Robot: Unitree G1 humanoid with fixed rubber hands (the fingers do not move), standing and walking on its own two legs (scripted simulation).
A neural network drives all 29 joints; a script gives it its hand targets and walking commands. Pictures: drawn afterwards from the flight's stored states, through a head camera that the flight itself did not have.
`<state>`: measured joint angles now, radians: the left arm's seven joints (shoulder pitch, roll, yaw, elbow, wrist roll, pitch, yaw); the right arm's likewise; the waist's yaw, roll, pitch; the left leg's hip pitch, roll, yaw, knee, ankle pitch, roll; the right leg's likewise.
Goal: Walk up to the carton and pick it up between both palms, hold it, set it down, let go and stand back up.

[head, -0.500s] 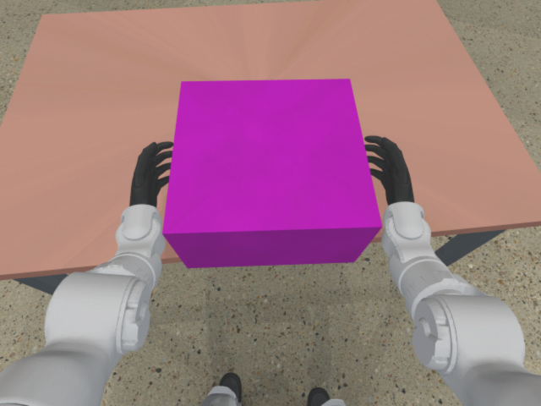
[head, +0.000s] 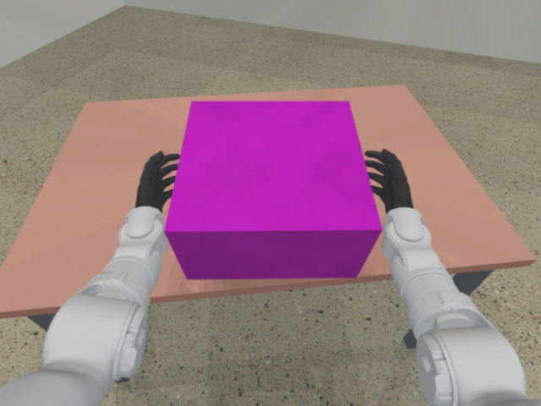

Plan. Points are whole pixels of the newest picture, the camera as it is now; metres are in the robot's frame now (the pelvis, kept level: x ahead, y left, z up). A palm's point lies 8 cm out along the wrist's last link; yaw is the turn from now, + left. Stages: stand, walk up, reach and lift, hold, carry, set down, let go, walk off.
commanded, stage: reach and lift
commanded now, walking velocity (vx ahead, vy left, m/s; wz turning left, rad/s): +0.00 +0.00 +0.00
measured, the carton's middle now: (271, 186) +0.48 +0.02 +0.06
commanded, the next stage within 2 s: hold in 1.66 s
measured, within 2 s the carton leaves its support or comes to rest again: neither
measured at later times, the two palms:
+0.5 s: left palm (124, 175) +0.39 +0.22 +0.16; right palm (402, 176) +0.39 -0.16 +0.17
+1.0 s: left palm (116, 174) +0.37 +0.22 +0.18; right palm (411, 169) +0.38 -0.16 +0.19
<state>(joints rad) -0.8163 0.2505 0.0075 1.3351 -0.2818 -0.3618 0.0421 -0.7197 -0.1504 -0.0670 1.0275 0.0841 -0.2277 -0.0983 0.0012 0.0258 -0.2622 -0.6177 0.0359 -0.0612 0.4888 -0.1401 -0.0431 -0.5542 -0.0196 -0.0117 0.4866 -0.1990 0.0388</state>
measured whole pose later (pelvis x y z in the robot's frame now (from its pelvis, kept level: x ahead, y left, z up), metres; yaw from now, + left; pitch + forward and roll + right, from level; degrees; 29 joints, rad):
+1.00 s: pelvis +0.00 +0.00 +0.02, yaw +0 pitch +0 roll +0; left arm -0.63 0.17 0.27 0.57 0.12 0.38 -0.01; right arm -0.68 -0.15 -0.07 0.75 0.10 0.23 -0.08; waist 0.00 -0.03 -0.15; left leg -0.20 0.03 -0.05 0.29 -0.09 -0.04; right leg -0.15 -0.03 -0.01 0.31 -0.15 0.04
